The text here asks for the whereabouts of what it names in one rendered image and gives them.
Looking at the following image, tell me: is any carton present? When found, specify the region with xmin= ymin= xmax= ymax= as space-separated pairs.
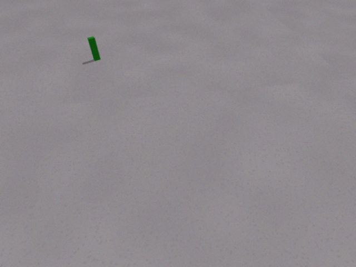
xmin=88 ymin=37 xmax=100 ymax=61

